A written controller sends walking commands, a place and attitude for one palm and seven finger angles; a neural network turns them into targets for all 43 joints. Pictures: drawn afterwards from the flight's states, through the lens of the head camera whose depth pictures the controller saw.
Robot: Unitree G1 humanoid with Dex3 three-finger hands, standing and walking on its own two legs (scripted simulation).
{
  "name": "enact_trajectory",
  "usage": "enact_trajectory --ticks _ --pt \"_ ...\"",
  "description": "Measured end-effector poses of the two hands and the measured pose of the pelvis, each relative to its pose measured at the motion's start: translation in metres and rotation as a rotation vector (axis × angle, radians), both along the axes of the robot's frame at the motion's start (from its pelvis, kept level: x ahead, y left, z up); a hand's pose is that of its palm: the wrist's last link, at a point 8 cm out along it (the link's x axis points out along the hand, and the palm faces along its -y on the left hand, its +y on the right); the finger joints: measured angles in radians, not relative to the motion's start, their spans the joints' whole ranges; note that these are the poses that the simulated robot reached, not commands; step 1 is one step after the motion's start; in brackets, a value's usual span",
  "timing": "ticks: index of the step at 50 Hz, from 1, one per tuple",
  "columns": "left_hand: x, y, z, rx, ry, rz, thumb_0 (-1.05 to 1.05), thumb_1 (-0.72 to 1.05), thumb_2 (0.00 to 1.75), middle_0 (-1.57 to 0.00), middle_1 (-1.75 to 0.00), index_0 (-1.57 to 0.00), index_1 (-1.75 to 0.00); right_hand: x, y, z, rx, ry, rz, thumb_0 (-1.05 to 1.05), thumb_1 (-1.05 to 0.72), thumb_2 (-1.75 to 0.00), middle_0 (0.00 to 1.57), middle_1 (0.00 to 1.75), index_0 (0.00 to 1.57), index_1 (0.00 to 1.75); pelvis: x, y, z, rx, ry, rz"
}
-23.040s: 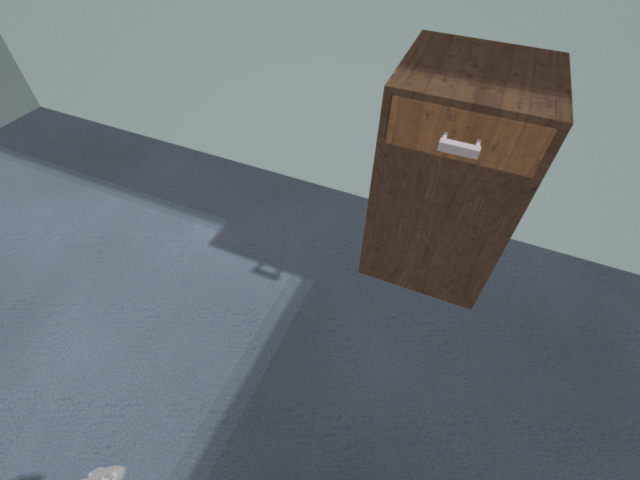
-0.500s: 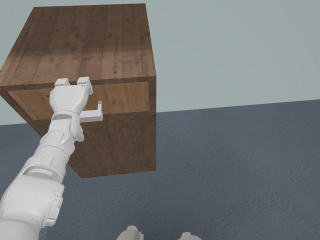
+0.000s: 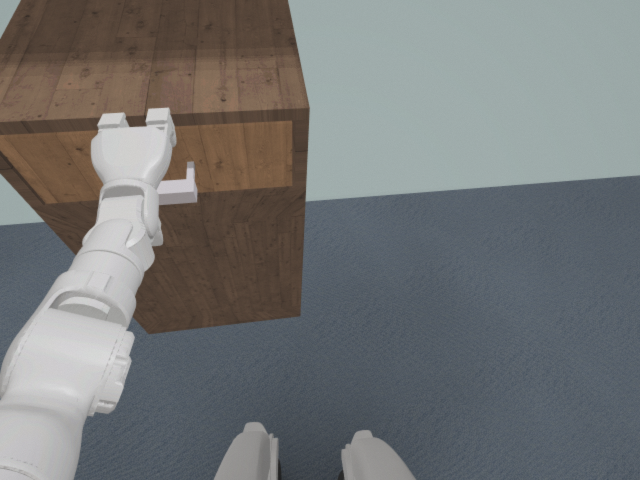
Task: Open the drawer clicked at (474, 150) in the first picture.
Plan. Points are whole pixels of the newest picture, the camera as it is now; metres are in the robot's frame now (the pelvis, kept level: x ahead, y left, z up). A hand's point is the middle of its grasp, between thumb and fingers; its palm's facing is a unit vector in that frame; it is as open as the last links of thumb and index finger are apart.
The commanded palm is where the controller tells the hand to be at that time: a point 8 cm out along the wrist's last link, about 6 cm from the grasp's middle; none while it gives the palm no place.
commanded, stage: lower the fingers behind the handle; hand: left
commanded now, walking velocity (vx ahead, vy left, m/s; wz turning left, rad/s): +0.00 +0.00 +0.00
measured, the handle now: (161, 181) +0.54 +0.22 +0.01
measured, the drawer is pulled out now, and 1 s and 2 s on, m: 0.00 0.00 0.15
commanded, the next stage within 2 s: lift the fingers back up to retry in 0.26 s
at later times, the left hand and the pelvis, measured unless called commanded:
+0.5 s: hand (147, 181) +0.50 +0.21 +0.05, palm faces +0.03 +0.01 -1.00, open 13.9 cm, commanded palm +0.50 +0.21 +0.08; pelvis -0.02 +0.00 -0.01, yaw +0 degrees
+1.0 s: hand (154, 181) +0.50 +0.21 +0.05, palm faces -0.06 -0.07 -1.00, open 13.2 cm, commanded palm none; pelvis +0.05 -0.01 +0.04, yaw +0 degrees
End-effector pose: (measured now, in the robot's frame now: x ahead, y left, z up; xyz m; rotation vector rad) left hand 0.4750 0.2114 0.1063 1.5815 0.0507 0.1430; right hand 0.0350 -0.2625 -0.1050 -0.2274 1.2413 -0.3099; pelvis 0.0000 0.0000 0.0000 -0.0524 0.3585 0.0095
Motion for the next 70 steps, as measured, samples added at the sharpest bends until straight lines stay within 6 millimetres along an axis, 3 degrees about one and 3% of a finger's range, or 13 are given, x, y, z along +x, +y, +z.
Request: enact_trajectory --ticks 12,27,32,38,44,50,53,56,61,70 --pt "0.001 -0.001 0.002 0.001 0.016 0.014 0.0 -0.49 0.3 -0.32 -1.22 -0.25 -1.38 -0.021 0.003 -0.006 -0.007 0.012 -0.008 0.0 -0.91 -0.9 0.21 0.3 0.2 0.3 -0.013 0.0 -0.006 0.0 0.005 0.002" --pt "0.0 -0.001 -0.002 -0.005 0.059 0.025 0.0 -0.49 0.3 -0.32 -1.21 -0.25 -1.34 -0.038 -0.008 -0.008 -0.025 0.021 -0.02 0.0 -0.91 -0.9 0.21 0.3 0.2 0.3 -0.024 -0.006 -0.01 0.001 0.011 0.005" --pt "0.0 0.0 -0.017 -0.042 0.14 0.016 0.0 -0.49 0.3 -0.32 -1.2 -0.28 -1.28 -0.043 -0.009 -0.002 -0.028 0.026 -0.045 0.0 -0.91 -0.9 0.21 0.3 0.2 0.3 -0.02 -0.008 -0.003 0.005 0.01 -0.005" --pt "0.005 -0.003 -0.009 -0.06 0.089 -0.044 0.0 -0.49 0.3 -0.35 -1.22 -0.33 -1.23 -0.043 -0.008 0.009 -0.02 0.081 -0.057 0.0 -0.91 -0.9 0.21 0.3 0.2 0.3 -0.001 -0.009 0.011 0.003 0.0 -0.008" --pt "0.006 -0.003 -0.006 -0.061 0.089 -0.04 0.0 -0.49 0.3 -0.39 -1.23 -0.38 -1.23 -0.019 -0.008 0.021 -0.001 0.112 -0.053 0.01 -0.91 -0.9 0.21 0.3 0.2 0.3 0.025 -0.01 0.029 0.005 -0.019 -0.003" --pt "0.007 -0.003 -0.001 -0.086 0.118 -0.038 0.0 -0.49 0.3 -0.42 -1.22 -0.43 -1.23 0.026 -0.01 0.031 0.004 0.065 -0.042 0.01 -0.91 -0.9 0.21 0.3 0.2 0.3 0.049 -0.01 0.043 0.011 -0.048 0.0" --pt "-0.022 0.004 -0.019 -0.658 0.141 0.127 -0.01 -0.49 0.3 -0.32 -1.04 -0.42 -1.07 0.048 -0.013 0.031 0.002 0.025 -0.001 0.0 -0.91 -0.9 0.21 0.3 0.2 0.3 0.06 -0.009 0.053 0.021 -0.151 -0.029" --pt "-0.052 0.003 -0.017 -0.959 0.168 0.175 -0.01 -0.49 0.3 -0.03 -0.69 -0.35 -0.83 0.067 -0.012 0.03 0.039 -0.008 -0.006 0.0 -0.91 -0.9 0.21 0.3 0.2 0.3 0.075 -0.008 0.065 0.039 -0.235 -0.045" --pt "-0.087 0.001 -0.012 -1.122 0.198 0.213 -0.01 -0.49 0.3 -0.02 -0.41 -0.25 -0.53 0.094 -0.007 0.029 0.111 -0.04 0.018 0.0 -0.91 -0.9 0.21 0.3 0.2 0.3 0.094 -0.016 0.074 0.067 -0.316 -0.038" --pt "-0.125 -0.001 -0.01 -1.213 0.137 0.283 -0.01 -0.49 0.3 -0.11 -0.35 -0.17 -0.33 0.13 -0.011 0.04 0.15 -0.087 0.096 0.0 -0.91 -0.9 0.21 0.3 0.2 0.3 0.097 -0.036 0.081 0.091 -0.374 0.007"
